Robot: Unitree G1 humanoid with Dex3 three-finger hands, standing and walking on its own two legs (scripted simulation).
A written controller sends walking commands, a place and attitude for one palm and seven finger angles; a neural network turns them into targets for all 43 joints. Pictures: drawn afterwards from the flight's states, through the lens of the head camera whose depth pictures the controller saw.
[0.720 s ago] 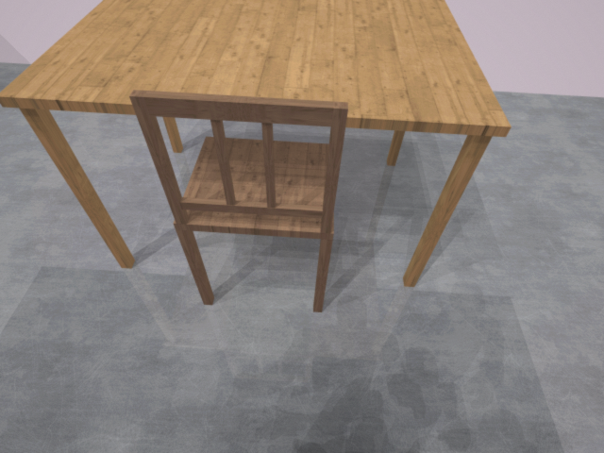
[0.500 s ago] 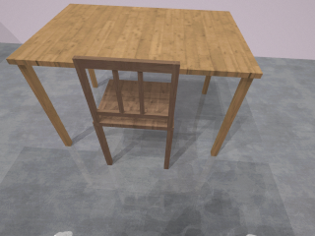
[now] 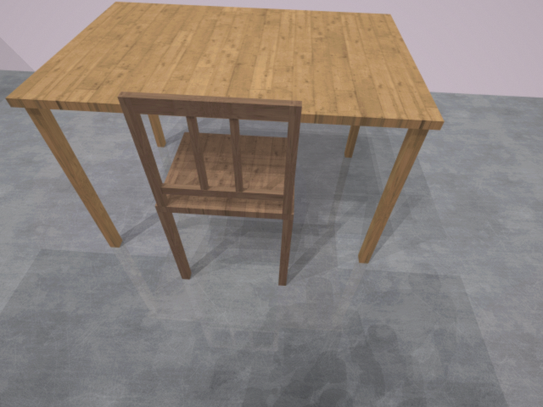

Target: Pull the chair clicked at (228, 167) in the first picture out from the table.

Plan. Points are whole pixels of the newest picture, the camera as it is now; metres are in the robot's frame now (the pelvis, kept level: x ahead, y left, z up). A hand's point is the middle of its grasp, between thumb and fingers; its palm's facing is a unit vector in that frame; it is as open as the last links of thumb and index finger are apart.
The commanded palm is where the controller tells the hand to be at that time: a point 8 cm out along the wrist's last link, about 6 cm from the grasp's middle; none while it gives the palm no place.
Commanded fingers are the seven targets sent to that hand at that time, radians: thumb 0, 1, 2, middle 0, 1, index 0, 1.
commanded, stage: stand and wait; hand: left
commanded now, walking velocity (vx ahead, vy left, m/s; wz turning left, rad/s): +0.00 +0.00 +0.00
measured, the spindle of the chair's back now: (198, 154) +0.72 +0.24 -0.10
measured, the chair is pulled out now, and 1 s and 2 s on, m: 0.00 0.00 0.00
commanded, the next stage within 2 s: look at it before walking up in 0.22 s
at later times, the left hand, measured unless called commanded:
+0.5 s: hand out of the picture +0.03 +0.19 -0.17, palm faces -0.01 -0.97 -0.24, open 7.4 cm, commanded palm none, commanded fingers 0.00 0.90 0.90 -0.20 -0.30 -0.20 -0.30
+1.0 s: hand out of the picture +0.02 +0.19 -0.17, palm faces +0.00 -0.97 -0.24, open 7.4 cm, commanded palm none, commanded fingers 0.00 0.90 0.90 -0.20 -0.30 -0.20 -0.30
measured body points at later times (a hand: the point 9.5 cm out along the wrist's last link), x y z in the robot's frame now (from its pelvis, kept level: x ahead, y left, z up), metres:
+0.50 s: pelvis +0.00 -0.01 +0.00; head +0.00 +0.00 +0.45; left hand +0.03 +0.24 -0.15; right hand +0.03 -0.25 -0.15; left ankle -0.02 +0.11 -0.74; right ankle -0.02 -0.13 -0.74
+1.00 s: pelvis +0.00 -0.01 +0.00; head +0.00 -0.01 +0.45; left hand +0.02 +0.24 -0.15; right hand +0.02 -0.25 -0.16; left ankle -0.02 +0.11 -0.74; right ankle -0.02 -0.13 -0.74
